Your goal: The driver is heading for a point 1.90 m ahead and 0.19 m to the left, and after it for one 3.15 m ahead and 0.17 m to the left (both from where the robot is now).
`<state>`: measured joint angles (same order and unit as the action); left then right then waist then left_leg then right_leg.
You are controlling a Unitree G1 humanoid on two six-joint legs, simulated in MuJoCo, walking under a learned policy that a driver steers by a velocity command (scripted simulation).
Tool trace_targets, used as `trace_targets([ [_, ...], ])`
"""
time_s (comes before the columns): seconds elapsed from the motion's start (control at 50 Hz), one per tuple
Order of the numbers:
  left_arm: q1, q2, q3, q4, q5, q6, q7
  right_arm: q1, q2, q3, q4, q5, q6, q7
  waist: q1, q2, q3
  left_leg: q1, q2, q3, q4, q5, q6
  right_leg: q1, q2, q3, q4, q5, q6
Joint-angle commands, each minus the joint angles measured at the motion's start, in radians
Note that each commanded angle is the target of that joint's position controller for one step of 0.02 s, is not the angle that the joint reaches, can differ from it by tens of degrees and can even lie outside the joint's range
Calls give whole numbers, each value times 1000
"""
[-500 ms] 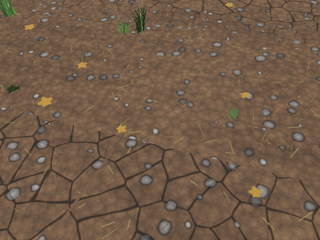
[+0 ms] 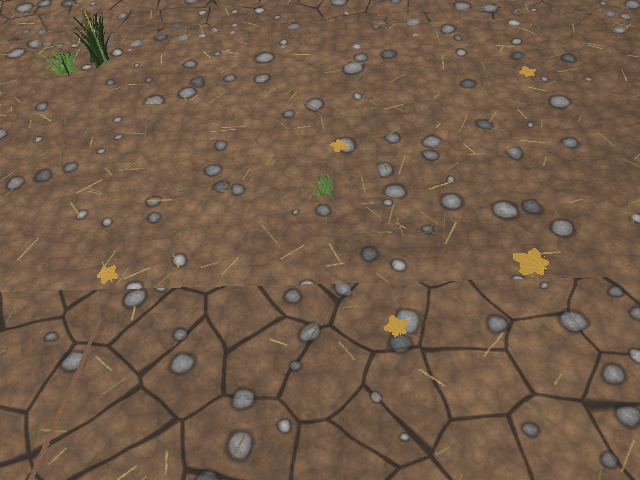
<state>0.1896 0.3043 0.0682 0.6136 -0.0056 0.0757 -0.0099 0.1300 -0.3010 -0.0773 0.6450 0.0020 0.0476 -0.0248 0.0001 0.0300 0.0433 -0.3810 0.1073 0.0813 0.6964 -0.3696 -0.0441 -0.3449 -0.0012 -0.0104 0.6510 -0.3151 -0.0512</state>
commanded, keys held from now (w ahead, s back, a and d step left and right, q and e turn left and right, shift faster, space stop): no key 0.26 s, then w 0.74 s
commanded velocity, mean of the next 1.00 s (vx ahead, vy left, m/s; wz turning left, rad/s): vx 0.26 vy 0.00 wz -0.10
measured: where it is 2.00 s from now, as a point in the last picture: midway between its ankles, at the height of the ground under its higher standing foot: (387, 352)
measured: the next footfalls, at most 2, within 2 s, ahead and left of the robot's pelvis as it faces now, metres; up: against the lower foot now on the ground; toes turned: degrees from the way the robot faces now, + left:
left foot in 0.44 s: +0.03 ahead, +0.12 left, +0.00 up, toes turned -5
right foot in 0.78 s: +0.20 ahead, -0.17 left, +0.00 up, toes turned -6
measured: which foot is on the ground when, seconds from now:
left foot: up 0.00-0.42, down 0.44-0.80, up 0.82-1.00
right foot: down 0.00-0.46, up 0.48-0.76, down 0.78-1.00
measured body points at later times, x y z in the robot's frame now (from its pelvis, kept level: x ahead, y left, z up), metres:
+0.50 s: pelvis +0.03 -0.01 +0.01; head +0.04 +0.00 +0.46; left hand +0.17 +0.25 -0.10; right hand +0.11 -0.29 -0.10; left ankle -0.01 +0.12 -0.72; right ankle +0.00 -0.10 -0.72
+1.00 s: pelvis +0.22 -0.08 +0.00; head +0.23 -0.09 +0.45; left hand +0.26 +0.18 -0.12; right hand +0.36 -0.35 -0.09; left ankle +0.26 +0.07 -0.65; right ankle +0.16 -0.17 -0.72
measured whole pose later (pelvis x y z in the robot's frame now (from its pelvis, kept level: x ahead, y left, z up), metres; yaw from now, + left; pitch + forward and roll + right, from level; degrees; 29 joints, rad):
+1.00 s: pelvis +0.22 -0.08 +0.00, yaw -4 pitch +2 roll -1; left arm 0.44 0.25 0.04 0.80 -0.01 -0.09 -0.05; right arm 0.18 -0.28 -0.05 0.71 0.02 -0.06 0.01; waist 0.03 0.03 -0.03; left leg -0.66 0.06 -0.05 1.18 -0.25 0.07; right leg -0.24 0.05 -0.05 0.60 -0.40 -0.06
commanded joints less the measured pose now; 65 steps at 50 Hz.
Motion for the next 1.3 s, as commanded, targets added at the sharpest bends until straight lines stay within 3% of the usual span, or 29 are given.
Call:
trace_targets([
  [0.02, 87, 242, 56, -85, 66, -49, -2, -105, -116, -26, -104, -6, -27, -13, 79, -233, -182, -331, -90, -148, 461, -304, -20, 249, -396, 567, -322, 571, -325],
  [0.06, 3, 173, 33, -71, 31, -70, 4, -32, -128, -38, -42, 0, -15, -33, 13, -140, -126, -302, -61, -163, 494, -154, -15, 196, -284, 385, -302, 436, -213],
  [0.08, -26, 152, 23, -64, 12, -65, 18, -14, -130, -40, -27, -5, -9, -41, 0, -158, -113, -273, -54, -172, 466, -91, -22, 184, -242, 329, -300, 439, -174],
  [0.16, -42, 66, -11, -49, 12, -65, 30, 32, -80, -23, 22, 5, 4, -32, -17, -127, -147, -164, -62, -164, 397, 38, -36, 206, -197, 245, -305, 499, -158],
  [0.26, -12, 81, -4, -10, 13, -61, 27, -26, -60, -2, 21, 6, 1, -18, 32, -157, -99, -44, -44, -157, 59, 14, -32, 211, -196, 282, -333, 292, -161],
  [0.34, 23, 139, 12, 24, 0, -56, 22, -19, -100, -3, 35, 14, -23, -11, 58, -187, -37, 3, -83, -94, -105, -14, -1, 168, -197, 393, -437, -217, -181],
  [0.42, 18, 128, 11, 40, -17, -58, 30, 76, -67, 6, 96, 11, -72, 6, 8, -130, -36, 162, -92, -66, -295, 84, 92, 107, -173, 389, -408, -285, -151],
  [0.46, -69, 58, -8, 9, -4, -75, 22, 243, -82, 1, 152, 5, -92, 12, -67, -67, -81, 415, 11, -178, -308, 45, 170, -117, -88, 270, -212, -185, -91],
  [0.48, -84, 0, -20, -25, -1, -95, 14, 299, -165, -24, 180, 6, -95, 15, -62, 141, -79, 468, 117, -381, -385, -154, 242, -257, 57, 64, -14, -151, -26],
  [0.5, -118, 54, -7, -38, -6, -116, 7, 278, -184, -32, 161, 2, -98, 18, -83, 172, 5, 458, 243, -575, -494, -205, 307, -377, 51, 19, 108, -172, -3],
  [0.52, -150, 97, 10, -48, -20, -132, 1, 284, -158, -25, 156, -4, -103, 13, -99, 143, 52, 465, 270, -613, -524, -179, 324, -466, 19, 58, 216, -209, 1],
  [0.58, -124, 86, 15, -44, -15, -152, -24, 252, -130, -10, 151, 13, -113, 6, -67, 96, 61, 515, 209, -470, -526, 30, 278, -549, -52, 77, 270, -73, 9],
  [0.66, -144, 2, -10, -58, -5, -155, -55, 229, -132, -6, 157, 10, -98, 17, -63, 131, 7, 286, 85, -219, -524, 263, 233, -219, -22, -39, 135, 139, 29],
  [0.74, 56, 85, 30, 5, 1, -153, -63, 158, -161, -11, 112, 18, -117, 35, 22, 75, -49, 116, 100, -164, -392, 358, 229, 41, -7, -50, 232, 264, 0],
  [0.78, 270, 118, 62, 61, -3, -158, -50, 106, -152, -5, 98, 21, -123, 38, 161, 48, -111, 20, 43, -114, -58, 633, 185, 317, 55, -124, 145, 230, -27],
  [0.8, 445, 153, 77, 115, -2, -164, -41, 77, -129, -1, 84, 15, -137, 36, 256, -35, -138, -129, -7, -96, 266, 600, 139, 499, 36, -110, 54, 247, -57],
  [0.82, 436, 216, 73, 104, -10, -169, -36, 185, -20, 24, 70, 8, -153, 41, 173, -325, -144, -332, -128, -122, 710, -170, 92, 530, -210, 293, -110, 98, -183],
  [0.84, 352, 159, 33, 45, -26, -169, -40, 295, 8, 37, 102, 24, -180, 52, 81, -353, -163, -391, -169, -303, 837, -285, 132, 441, -312, 558, -172, 294, -261],
  [0.86, 316, 183, 45, 73, -33, -167, -52, 241, -49, 19, 50, 87, -181, 50, 36, -313, -111, -504, -156, -241, 843, -145, 141, 367, -410, 767, -416, 74, -333],
  [0.88, 213, 109, 22, 49, -22, -170, -64, 105, -115, 0, 28, 73, -156, 32, 22, -41, -2, -505, -75, -195, 786, -61, 155, 248, -362, 687, -414, -40, -295],
  [0.9, 149, 123, 19, 51, -21, -184, -68, 112, -96, -1, 19, 60, -133, 18, -23, -47, 36, -469, -48, -224, 721, -8, 142, 121, -383, 637, -363, 59, -298],
  [0.94, 114, 102, 15, 77, -23, -191, -50, 127, -65, 11, 24, 20, -104, 20, -52, -58, 32, -369, 13, -229, 526, 33, 114, 37, -295, 437, -346, 94, -237],
  [1.0, 183, 126, 18, 113, 7, -194, -4, 42, -41, 20, 10, -3, -124, 39, -16, -36, -4, -416, 5, -170, 401, 293, 110, 107, -243, 310, -315, 260, -214],
  [1.02, 236, 101, 11, 129, -3, -203, 13, -50, -66, 10, -14, 13, -140, 54, 9, -51, 16, -489, 7, -193, 246, 410, 121, 180, -200, 258, -311, 152, -172],
  [1.06, 268, 83, 5, 150, -18, -191, 43, -148, -18, 28, -34, -19, -158, 84, 50, -67, 4, -292, -56, -106, -46, 746, 115, 77, -117, 143, -301, 44, -133],
  [1.12, 299, 85, 5, 172, -15, -175, 47, -167, 6, 32, -34, -9, -156, 127, 62, -74, -11, -103, -99, -84, -114, 923, 141, -13, -118, 104, -230, -19, -109],
  [1.22, 365, 34, -4, 195, -25, -131, 44, -274, 14, 43, -62, 9, -153, 137, 119, -63, 62, -239, -60, -124, -292, 806, 135, 230, -151, 167, 13, -32, -90],
  [1.26, 362, 26, -5, 203, -27, -118, 49, -206, -3, 36, -24, 4, -158, 124, 108, -56, 74, -238, -11, -148, -418, 784, 124, 319, -149, 176, 155, 106, -82],
  [1.3, 352, 62, 4, 228, -16, -108, 33, 91, -31, 11, 76, -13, -163, 104, -34, -25, -69, 183, -39, -72, -453, 814, 155, 182, -89, 113, 507, 288, -70],
])
Velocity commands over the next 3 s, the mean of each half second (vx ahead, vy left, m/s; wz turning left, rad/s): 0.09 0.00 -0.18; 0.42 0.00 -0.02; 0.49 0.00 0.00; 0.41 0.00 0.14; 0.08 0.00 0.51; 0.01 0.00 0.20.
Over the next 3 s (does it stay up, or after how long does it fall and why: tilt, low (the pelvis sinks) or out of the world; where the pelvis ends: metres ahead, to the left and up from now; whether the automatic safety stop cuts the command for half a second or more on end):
stays up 0.88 -0.11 -0.14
